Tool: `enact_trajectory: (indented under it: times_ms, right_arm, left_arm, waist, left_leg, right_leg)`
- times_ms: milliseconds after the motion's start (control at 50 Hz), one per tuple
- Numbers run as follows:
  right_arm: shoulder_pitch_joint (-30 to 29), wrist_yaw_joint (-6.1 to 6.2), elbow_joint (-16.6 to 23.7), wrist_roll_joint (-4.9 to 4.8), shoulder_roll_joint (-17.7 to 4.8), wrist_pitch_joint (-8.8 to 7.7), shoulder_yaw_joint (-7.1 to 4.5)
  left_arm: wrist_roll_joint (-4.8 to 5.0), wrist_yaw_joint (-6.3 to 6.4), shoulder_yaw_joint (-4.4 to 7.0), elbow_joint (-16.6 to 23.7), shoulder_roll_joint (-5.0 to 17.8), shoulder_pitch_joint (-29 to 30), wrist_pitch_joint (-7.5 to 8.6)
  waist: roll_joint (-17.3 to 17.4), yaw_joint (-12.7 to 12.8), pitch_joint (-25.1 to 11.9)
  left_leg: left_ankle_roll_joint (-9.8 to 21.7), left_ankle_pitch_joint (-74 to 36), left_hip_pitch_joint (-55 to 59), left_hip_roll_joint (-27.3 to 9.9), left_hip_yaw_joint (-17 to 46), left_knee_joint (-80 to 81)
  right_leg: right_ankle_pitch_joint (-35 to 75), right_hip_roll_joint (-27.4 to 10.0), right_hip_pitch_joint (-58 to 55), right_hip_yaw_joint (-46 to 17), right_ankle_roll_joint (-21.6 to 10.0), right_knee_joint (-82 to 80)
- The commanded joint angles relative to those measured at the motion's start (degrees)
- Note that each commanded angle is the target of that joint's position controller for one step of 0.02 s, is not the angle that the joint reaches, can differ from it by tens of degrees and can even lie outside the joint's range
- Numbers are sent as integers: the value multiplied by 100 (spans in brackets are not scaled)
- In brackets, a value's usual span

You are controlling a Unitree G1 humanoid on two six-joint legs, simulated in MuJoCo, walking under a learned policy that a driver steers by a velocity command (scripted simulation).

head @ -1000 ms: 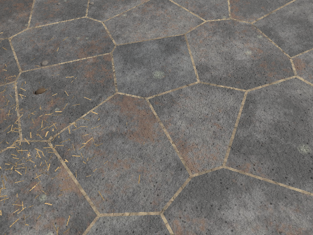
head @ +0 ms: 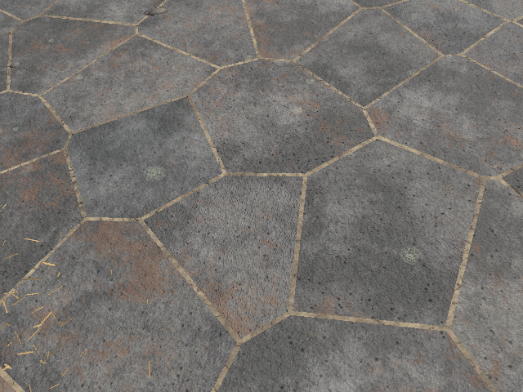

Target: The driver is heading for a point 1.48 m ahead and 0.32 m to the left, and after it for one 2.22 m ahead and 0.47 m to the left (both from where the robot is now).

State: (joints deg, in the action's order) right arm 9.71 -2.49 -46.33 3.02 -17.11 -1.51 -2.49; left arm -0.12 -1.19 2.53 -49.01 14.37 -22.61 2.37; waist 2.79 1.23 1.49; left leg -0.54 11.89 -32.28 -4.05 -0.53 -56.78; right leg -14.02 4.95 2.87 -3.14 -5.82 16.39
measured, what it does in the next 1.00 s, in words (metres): walks ahead, turning left: left foot, then right foot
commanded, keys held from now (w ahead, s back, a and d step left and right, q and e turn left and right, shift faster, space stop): w+q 0.88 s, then w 0.12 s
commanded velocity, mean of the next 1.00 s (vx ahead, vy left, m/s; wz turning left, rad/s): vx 0.49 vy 0.00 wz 0.35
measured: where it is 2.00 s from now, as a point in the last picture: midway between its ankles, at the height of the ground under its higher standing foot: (213, 220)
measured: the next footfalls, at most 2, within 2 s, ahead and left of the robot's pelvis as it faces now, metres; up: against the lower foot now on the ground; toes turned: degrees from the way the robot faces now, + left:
left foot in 0.28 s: +0.33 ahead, +0.08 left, +0.00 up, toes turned +5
right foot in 0.80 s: +0.67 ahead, -0.02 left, +0.00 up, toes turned +23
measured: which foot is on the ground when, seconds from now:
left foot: up 0.00-0.26, down 0.28-0.80, up 0.82-1.00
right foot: down 0.00-0.30, up 0.32-0.78, down 0.80-1.00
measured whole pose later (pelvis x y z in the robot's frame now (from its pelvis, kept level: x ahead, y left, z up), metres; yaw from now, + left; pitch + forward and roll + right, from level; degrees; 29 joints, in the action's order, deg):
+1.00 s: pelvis +0.58 +0.04 +0.00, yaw +27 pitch +1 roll +0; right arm 15.1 -1.9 -45.7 2.1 -18.4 -0.9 -4.0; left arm -1.8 -0.1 1.4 -45.0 14.8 -14.6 5.1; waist 2.7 -0.1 1.9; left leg 3.1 18.5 -28.4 1.5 3.4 -64.2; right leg -10.8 1.0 13.2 4.3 -2.4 22.9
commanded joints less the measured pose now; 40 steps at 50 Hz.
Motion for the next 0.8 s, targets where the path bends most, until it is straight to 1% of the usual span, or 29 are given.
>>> enact_trajectory:
  times_ms: [20,80,120,160,180,200,220,240,260,280,300,320,340,360,380,400,420,440,480,520,540,600,660,700,720,740,760,780,800]
  right_arm:
    - [-469,-11,398,-29,-350,-6,-48]
    - [-1057,-43,584,-86,-220,-21,33]
    - [-1350,-68,684,-128,-148,-47,88]
    - [-1414,-73,740,-156,-160,-64,105]
    - [-1285,-59,713,-166,-193,-69,97]
    - [-1040,-29,642,-170,-255,-70,74]
    - [-641,10,514,-174,-347,-74,33]
    - [77,52,279,-187,-471,-93,-29]
    - [949,96,-19,-187,-535,-127,-87]
    - [1749,171,-210,-99,-770,-143,-178]
    - [1980,217,-204,8,-1449,-123,-371]
    - [1560,139,-238,-249,-1221,-79,-359]
    - [951,129,-106,-304,-1036,-75,-337]
    - [708,116,-58,-275,-701,-77,-267]
    - [644,129,-81,-247,-559,-103,-224]
    - [633,158,-143,-256,-437,-132,-179]
    - [665,169,-172,-268,-450,-179,-172]
    - [757,169,-201,-280,-522,-229,-194]
    - [914,180,-234,-296,-668,-262,-240]
    - [1133,195,-258,-311,-693,-246,-256]
    - [1265,196,-275,-318,-678,-232,-261]
    - [1649,222,-317,-317,-696,-187,-290]
    - [1905,267,-315,-255,-703,-145,-303]
    - [1920,303,-269,-204,-749,-129,-321]
    - [1812,330,-217,-194,-786,-128,-335]
    - [1598,348,-143,-189,-846,-131,-353]
    - [1390,338,-71,-183,-916,-150,-370]
    - [1262,286,-46,-222,-946,-192,-371]
    - [1263,218,55,-303,-711,-253,-306]
  left_arm:
    - [11,65,184,108,826,-312,156]
    - [-42,87,123,-40,735,-479,185]
    - [-78,110,93,-138,731,-553,210]
    - [-116,149,70,-240,752,-533,234]
    - [-130,173,61,-263,774,-426,247]
    - [-146,201,61,-271,822,-313,263]
    - [-179,235,71,-282,890,-244,263]
    - [-237,258,93,-286,972,-165,230]
    - [-245,267,117,-271,1062,-50,181]
    - [-219,263,82,-187,1008,-13,186]
    - [-81,164,-37,-4,409,-508,228]
    - [-182,129,9,35,715,-285,284]
    - [-180,106,10,215,823,249,343]
    - [-175,84,-5,282,878,531,406]
    - [-194,76,-12,314,804,650,384]
    - [-254,69,-32,366,737,623,289]
    - [-288,51,-62,372,627,542,185]
    - [-309,41,-88,403,547,529,105]
    - [-310,29,-122,549,472,813,25]
    - [-299,22,-136,787,470,1421,8]
    - [-290,17,-142,878,464,1686,5]
    - [-243,-15,-173,1067,430,2240,19]
    - [-202,-30,-203,1264,443,2715,59]
    - [-177,-28,-214,1382,485,2879,108]
    - [-168,-20,-201,1386,545,2773,134]
    - [-155,-1,-170,1324,635,2490,159]
    - [-141,44,-112,1180,778,2005,188]
    - [-145,111,-35,978,945,1272,251]
    - [-246,213,66,882,1277,444,316]
  waist:
    - [-686,61,214]
    - [-741,244,370]
    - [-743,328,474]
    - [-756,271,558]
    - [-750,160,520]
    - [-772,18,378]
    - [-815,-169,133]
    - [-841,-470,-250]
    - [-779,-846,-656]
    - [-465,-1163,-1089]
    - [897,-746,-1540]
    - [602,-615,-1611]
    - [202,-434,-686]
    - [-301,-354,-270]
    - [-486,-198,21]
    - [-470,-24,114]
    - [-362,64,57]
    - [-298,88,16]
    - [-227,47,70]
    - [-157,-126,227]
    - [-115,-235,240]
    - [-7,-524,106]
    - [70,-714,65]
    - [129,-730,50]
    - [167,-627,28]
    - [213,-442,-25]
    - [234,-209,-207]
    - [29,168,-575]
    - [-388,501,-1260]
  left_leg:
    - [-99,-452,-1063,-16,-237,278]
    - [3,-801,-990,58,-440,1009]
    - [158,-982,-779,140,-549,1581]
    - [393,-1014,-444,249,-595,2062]
    - [532,-957,-134,366,-625,2239]
    - [668,-806,267,551,-672,2316]
    - [774,-587,702,749,-688,2325]
    - [873,-341,1285,946,-663,2374]
    - [971,-398,2142,1038,-644,2716]
    - [1214,34,3398,413,149,2853]
    - [2207,344,4906,-1247,3199,3068]
    - [2475,623,4894,-1476,4825,4066]
    - [2313,935,4057,-1353,3935,4206]
    - [2136,514,3282,-1172,3277,4362]
    - [1965,-72,2684,-905,2807,4445]
    - [1833,-585,2238,-651,2428,4512]
    - [1783,-918,2036,-506,2153,4553]
    - [1796,-1242,1928,-410,1976,4562]
    - [1772,-1327,1753,-249,1745,4660]
    - [1644,-1307,1788,-126,1703,4741]
    - [1540,-1390,1909,-71,1701,4708]
    - [1294,-1855,2460,5,1735,4422]
    - [1277,-2416,2979,-52,1919,4094]
    - [1257,-2703,3203,-153,2102,3851]
    - [1183,-2753,3200,-199,2203,3730]
    - [1071,-2879,3047,-205,2246,3569]
    - [951,-3299,2857,-136,2262,3193]
    - [824,-3472,2658,124,2093,2341]
    - [690,-2508,2050,443,1787,1056]
  right_leg:
    - [2203,-1313,-557,-960,-640,-709]
    - [2863,-1238,-586,-566,-476,-743]
    - [3090,-1311,-628,-378,-417,-844]
    - [3509,-1472,-742,-200,-351,-925]
    - [4089,-1514,-793,-58,-287,-822]
    - [5027,-1541,-873,77,-216,-536]
    - [5946,-1567,-1008,182,-145,-33]
    - [6536,-1551,-1136,280,-83,846]
    - [6437,-1469,-968,426,-25,2023]
    - [5052,-1313,6,579,30,3540]
    - [757,-227,2231,696,365,6042]
    - [-1201,92,3227,-74,287,6746]
    - [-674,-355,3586,-291,218,6595]
    - [-300,-605,3440,-199,212,6196]
    - [-245,-765,3212,-169,250,5828]
    - [-258,-862,2934,-146,351,5523]
    - [-281,-923,2748,-102,449,5268]
    - [-289,-941,2716,-10,537,5063]
    - [-27,-1004,2864,149,708,4528]
    - [506,-1041,3176,254,857,3837]
    - [789,-1022,3278,282,901,3499]
    - [1357,-877,3405,296,935,2752]
    - [1328,-698,3491,301,895,2265]
    - [1143,-584,3336,257,810,1927]
    - [1033,-546,3036,180,748,1684]
    - [841,-473,2503,148,666,1422]
    - [595,-335,1743,167,567,1258]
    - [700,-342,732,162,422,884]
    - [55,-1190,-585,-593,168,756]
Velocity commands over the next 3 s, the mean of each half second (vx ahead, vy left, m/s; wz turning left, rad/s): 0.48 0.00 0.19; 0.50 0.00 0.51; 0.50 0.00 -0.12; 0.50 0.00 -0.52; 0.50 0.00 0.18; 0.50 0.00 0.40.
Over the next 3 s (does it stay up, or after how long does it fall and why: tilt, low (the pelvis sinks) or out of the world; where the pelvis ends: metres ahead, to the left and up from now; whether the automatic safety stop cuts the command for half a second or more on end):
stays up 1.59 0.32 -0.02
